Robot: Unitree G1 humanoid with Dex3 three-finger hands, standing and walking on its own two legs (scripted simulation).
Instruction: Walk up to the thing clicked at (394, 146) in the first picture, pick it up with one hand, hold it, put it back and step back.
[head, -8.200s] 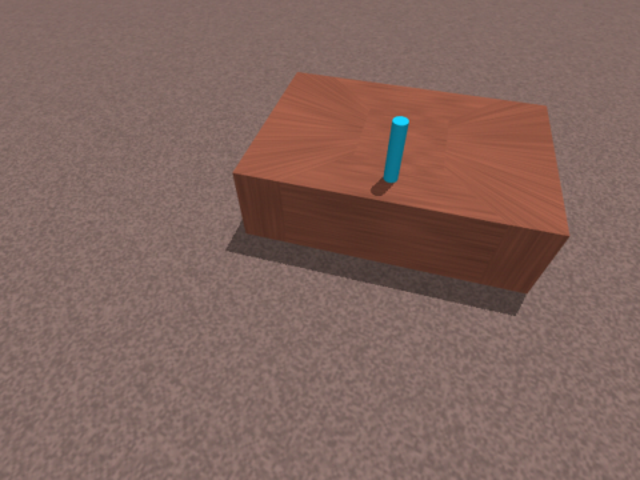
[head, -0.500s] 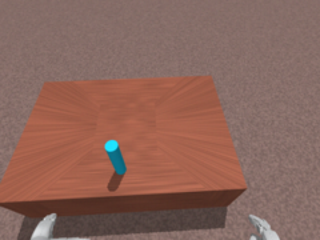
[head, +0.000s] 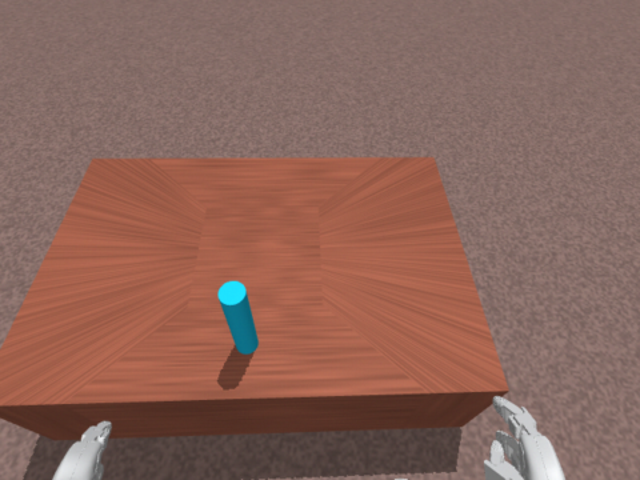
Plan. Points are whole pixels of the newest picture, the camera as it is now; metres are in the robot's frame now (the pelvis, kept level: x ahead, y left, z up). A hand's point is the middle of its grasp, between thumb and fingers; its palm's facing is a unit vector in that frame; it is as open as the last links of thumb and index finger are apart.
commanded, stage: go down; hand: left
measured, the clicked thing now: (240, 321) +0.46 +0.17 -0.28
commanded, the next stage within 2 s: none
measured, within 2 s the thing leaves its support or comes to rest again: neither
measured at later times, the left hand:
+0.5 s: hand (102, 477) +0.16 +0.27 -0.09, palm faces +0.16 -0.93 -0.34, open 17.4 cm
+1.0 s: hand (89, 380) +0.26 +0.31 -0.06, palm faces +0.14 -0.97 -0.19, open 17.6 cm
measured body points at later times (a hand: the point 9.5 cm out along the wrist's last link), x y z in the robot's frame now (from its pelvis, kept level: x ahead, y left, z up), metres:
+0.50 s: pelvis -0.03 -0.01 -0.02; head +0.01 +0.00 +0.42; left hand +0.15 +0.32 -0.06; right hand +0.14 -0.26 -0.09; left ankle -0.06 +0.11 -0.70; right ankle +0.02 -0.16 -0.70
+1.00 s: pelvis -0.04 +0.00 -0.02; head +0.04 +0.01 +0.42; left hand +0.25 +0.36 -0.04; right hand +0.04 -0.28 -0.11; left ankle -0.06 +0.11 -0.70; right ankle +0.02 -0.16 -0.70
